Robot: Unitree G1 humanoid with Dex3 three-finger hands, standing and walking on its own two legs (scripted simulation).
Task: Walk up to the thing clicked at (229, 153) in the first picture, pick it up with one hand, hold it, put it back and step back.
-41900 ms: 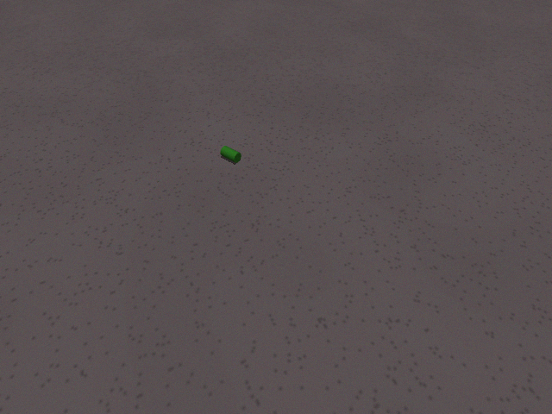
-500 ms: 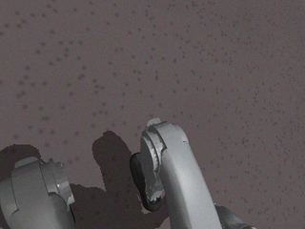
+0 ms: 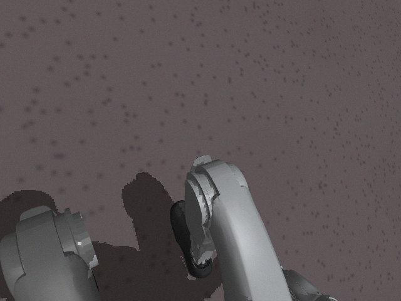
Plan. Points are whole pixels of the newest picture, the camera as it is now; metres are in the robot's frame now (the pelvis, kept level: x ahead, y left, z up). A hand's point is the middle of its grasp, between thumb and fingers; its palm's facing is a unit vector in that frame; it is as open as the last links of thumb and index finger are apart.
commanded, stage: withdraw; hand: left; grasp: from above
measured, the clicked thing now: out of the picture +0.44 +0.33 -0.27
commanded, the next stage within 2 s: home in 0.94 s
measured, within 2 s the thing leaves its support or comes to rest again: neither
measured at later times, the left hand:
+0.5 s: hand out of the picture +0.43 +0.35 -0.11, palm faces -0.37 -0.09 -0.92, open 14.0 cm
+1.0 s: hand out of the picture +0.42 +0.33 -0.13, palm faces -0.48 -0.11 -0.87, open 13.7 cm
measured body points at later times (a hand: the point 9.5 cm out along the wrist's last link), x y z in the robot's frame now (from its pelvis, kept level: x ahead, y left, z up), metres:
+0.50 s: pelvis +0.00 +0.00 +0.04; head +0.23 +0.09 +0.42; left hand +0.45 +0.35 -0.06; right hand +0.10 -0.26 -0.07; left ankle +0.05 +0.13 -0.26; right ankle +0.12 -0.14 -0.26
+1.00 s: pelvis -0.02 -0.01 +0.04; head +0.21 +0.09 +0.41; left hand +0.44 +0.33 -0.08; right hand +0.06 -0.29 -0.04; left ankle +0.05 +0.13 -0.26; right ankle +0.12 -0.14 -0.26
